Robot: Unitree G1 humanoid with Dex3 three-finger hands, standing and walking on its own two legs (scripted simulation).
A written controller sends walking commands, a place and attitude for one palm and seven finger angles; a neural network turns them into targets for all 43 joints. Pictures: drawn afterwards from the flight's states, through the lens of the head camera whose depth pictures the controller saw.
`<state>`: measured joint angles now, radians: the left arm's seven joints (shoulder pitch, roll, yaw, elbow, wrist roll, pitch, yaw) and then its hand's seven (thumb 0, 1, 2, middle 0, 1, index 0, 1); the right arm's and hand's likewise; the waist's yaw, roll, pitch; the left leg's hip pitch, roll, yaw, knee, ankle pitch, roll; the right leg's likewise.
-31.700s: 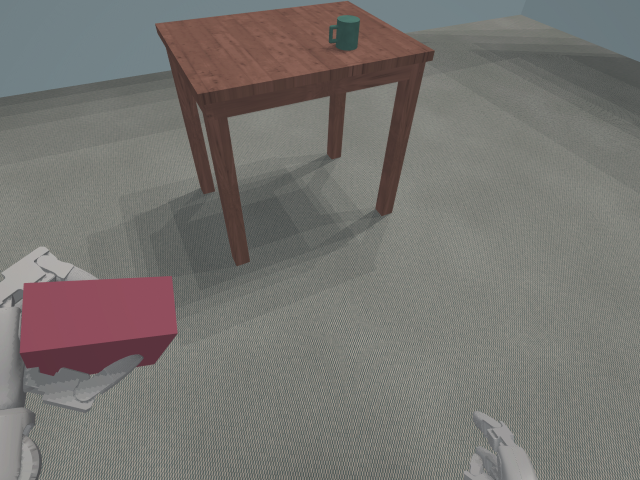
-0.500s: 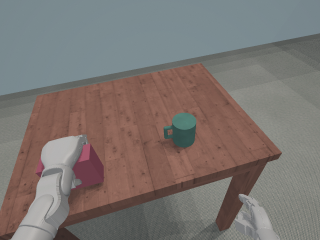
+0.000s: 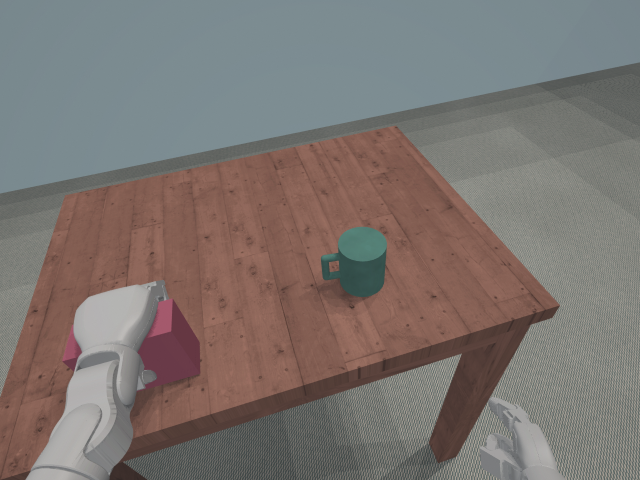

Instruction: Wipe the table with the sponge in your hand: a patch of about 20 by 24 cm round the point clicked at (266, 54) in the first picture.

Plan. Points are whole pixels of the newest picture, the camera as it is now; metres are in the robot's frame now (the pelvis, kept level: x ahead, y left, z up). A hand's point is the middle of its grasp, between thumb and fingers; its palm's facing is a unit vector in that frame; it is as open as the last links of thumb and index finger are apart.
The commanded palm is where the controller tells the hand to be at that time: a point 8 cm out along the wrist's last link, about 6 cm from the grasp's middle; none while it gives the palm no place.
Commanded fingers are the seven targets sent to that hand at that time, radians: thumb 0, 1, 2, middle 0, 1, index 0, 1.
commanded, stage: wipe forward along the first lane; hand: left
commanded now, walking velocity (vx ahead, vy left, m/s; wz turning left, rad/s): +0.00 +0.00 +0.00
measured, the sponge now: (144, 356) +0.25 +0.29 +0.01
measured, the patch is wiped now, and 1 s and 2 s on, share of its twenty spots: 0.00 0.40 0.60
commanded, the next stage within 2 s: slide across to the middle lane in 1.60 s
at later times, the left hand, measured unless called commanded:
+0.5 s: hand (138, 317) +0.29 +0.30 +0.05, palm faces -0.08 -0.02 -1.00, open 9.6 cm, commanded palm +0.28 +0.30 +0.08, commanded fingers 0.00 0.10 1.30 -1.20 -1.60 -1.20 -1.60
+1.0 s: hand (138, 283) +0.35 +0.33 +0.05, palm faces -0.12 +0.02 -0.99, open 9.6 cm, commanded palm +0.34 +0.33 +0.08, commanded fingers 0.00 0.10 1.30 -1.20 -1.60 -1.20 -1.60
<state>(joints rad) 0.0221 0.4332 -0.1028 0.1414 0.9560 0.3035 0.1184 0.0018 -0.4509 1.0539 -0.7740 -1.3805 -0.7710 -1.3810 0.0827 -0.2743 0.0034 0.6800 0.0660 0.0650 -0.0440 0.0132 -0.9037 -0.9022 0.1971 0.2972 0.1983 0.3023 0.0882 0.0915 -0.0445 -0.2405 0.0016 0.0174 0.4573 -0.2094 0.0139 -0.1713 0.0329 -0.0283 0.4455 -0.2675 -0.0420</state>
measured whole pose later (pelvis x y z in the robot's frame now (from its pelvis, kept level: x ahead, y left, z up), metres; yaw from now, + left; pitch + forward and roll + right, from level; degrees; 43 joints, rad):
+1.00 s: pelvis -0.02 -0.01 -0.01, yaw +1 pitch +7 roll -1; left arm -0.56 0.57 0.00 0.92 1.03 0.06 0.16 0.02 -0.52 1.13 -0.81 -1.35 -0.80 -1.36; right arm 0.25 -0.29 -0.01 0.73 0.09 0.10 -0.06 0.01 -0.90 -0.90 0.20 0.30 0.20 0.30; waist -0.01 0.07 -0.09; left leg -0.51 0.02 -0.02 0.61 -0.23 0.02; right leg -0.42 0.05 -0.06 0.57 -0.28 -0.05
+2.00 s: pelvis -0.01 +0.03 -0.02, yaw +0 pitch +13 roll -3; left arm -0.85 0.60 -0.06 1.14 1.06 0.10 0.20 0.01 -0.52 1.13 -0.80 -1.37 -0.79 -1.39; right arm 0.32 -0.27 -0.02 0.77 0.07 0.09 -0.02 0.01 -0.90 -0.90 0.20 0.30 0.20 0.30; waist -0.06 0.05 -0.10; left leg -0.61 -0.01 0.00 0.64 -0.26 0.06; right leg -0.49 0.03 -0.04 0.55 -0.28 0.00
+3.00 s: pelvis +0.02 +0.01 -0.01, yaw +0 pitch +8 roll -1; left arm -0.55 0.36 -0.18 0.77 1.00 0.35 0.23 0.00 -0.46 1.10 -0.74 -1.41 -0.74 -1.43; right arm 0.16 -0.28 -0.02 0.71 0.08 0.20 -0.01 0.01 -0.91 -0.90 0.20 0.30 0.20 0.30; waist 0.01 0.07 -0.13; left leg -0.40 0.00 0.00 0.54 -0.27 0.03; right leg -0.31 0.03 -0.03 0.48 -0.30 -0.03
